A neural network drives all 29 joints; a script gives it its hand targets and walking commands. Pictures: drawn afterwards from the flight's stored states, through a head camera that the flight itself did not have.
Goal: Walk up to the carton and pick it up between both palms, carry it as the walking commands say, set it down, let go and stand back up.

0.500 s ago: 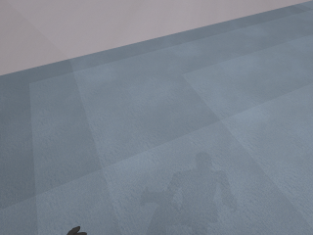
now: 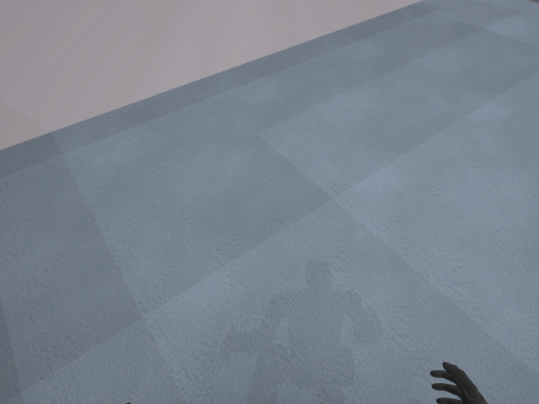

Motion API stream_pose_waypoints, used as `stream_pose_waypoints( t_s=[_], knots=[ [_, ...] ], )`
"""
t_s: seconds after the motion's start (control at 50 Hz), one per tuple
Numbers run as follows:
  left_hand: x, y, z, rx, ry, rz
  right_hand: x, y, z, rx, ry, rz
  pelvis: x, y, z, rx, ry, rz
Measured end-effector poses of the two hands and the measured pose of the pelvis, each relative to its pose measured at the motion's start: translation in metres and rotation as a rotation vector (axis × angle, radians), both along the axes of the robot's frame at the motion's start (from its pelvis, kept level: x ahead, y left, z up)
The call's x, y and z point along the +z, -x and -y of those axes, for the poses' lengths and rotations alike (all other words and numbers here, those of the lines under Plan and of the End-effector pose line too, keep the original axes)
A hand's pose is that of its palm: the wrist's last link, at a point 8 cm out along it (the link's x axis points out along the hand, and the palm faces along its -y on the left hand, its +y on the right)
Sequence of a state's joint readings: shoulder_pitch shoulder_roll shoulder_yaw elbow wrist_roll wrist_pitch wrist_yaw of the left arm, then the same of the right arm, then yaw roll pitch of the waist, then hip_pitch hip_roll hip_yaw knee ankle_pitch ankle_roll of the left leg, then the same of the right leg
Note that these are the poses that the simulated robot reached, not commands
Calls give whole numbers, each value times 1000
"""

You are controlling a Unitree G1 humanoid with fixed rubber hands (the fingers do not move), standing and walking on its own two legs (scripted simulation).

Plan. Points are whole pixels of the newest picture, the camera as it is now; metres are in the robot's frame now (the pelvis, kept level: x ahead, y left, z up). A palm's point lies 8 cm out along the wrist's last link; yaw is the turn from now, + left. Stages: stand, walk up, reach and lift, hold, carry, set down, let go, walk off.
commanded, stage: walk up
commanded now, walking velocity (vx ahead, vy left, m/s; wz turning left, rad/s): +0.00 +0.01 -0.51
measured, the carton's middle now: out of the picture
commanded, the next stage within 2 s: none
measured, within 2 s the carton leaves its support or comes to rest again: neither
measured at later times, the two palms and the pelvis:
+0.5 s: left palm out of the picture +0.15 +0.21 -0.10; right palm out of the picture -0.05 -0.30 -0.13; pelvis -0.04 -0.01 -0.01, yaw -17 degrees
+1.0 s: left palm out of the picture +0.16 +0.22 -0.12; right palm out of the picture -0.09 -0.26 -0.09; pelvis -0.06 +0.02 +0.00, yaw -30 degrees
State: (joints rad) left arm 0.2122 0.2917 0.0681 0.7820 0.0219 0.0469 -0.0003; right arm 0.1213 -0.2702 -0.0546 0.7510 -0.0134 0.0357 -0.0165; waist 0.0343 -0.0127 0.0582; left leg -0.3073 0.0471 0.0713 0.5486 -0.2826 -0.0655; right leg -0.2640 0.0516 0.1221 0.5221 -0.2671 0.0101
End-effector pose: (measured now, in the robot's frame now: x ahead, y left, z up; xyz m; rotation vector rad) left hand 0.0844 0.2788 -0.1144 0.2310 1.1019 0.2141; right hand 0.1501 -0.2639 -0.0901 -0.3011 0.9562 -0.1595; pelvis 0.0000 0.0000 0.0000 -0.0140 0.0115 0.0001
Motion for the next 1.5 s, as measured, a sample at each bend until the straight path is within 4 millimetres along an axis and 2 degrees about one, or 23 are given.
stream_pose_waypoints(
  t_s=[0.04,0.1,0.24,0.34,0.44,0.5,0.6,0.72,0.86,0.92,1.0,1.12,1.22,1.32,1.38,1.5],
  knots=[
    [-8,-2,-7,-21,11,-7,4,8,-5,-10,24,4,-1,4,-7,-27,-3,7],
    [-11,-2,-9,-49,39,-27,12,32,-6,-42,48,-29,3,9,-13,-71,13,11],
    [-13,-2,2,-129,85,-88,14,81,-4,-153,46,-67,10,16,-19,-158,35,12],
    [-4,-30,21,-224,66,-53,2,123,6,-238,15,-90,8,23,-13,-216,20,8],
    [8,-62,53,-337,12,40,-25,177,30,-324,-22,-144,-3,36,6,-265,-17,8],
    [14,-61,69,-383,-18,55,-37,203,39,-365,-49,-184,-5,43,14,-292,-16,18],
    [25,-49,79,-406,-41,19,-32,217,43,-423,-87,-162,5,49,22,-347,-42,22],
    [27,-53,87,-448,-37,24,-25,221,41,-462,-92,-126,9,55,20,-394,-51,14],
    [14,-63,72,-476,-12,21,-12,210,25,-483,-58,-63,5,59,0,-449,-25,0],
    [0,-69,61,-493,8,15,-9,215,12,-505,-23,-44,-1,58,-13,-474,-5,0],
    [-5,-72,60,-523,38,-2,0,242,-3,-536,-4,-86,4,61,-22,-524,6,11],
    [-4,-69,76,-601,69,-47,8,277,-10,-620,9,-98,10,67,-26,-598,29,16],
    [2,-79,110,-685,71,-21,-4,313,-13,-688,-26,-105,7,78,-20,-658,18,18],
    [7,-86,154,-776,40,55,-34,362,-9,-769,-88,-140,-7,98,-3,-712,-7,18],
    [10,-72,162,-805,9,38,-41,380,-9,-808,-120,-162,-5,107,0,-744,-12,19],
    [15,-48,160,-819,-24,-34,-33,386,-11,-850,-150,-114,6,117,2,-807,-36,21]
  ],
)
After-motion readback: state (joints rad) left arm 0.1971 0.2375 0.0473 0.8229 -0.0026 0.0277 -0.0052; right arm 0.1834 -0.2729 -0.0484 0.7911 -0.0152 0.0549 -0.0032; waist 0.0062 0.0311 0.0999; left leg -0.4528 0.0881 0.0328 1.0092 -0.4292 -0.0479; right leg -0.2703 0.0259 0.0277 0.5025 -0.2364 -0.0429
